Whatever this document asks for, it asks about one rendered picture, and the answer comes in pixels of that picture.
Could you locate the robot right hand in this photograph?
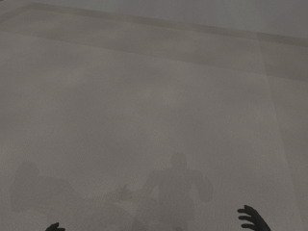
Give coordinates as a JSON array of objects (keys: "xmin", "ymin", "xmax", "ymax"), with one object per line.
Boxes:
[{"xmin": 237, "ymin": 205, "xmax": 271, "ymax": 231}]

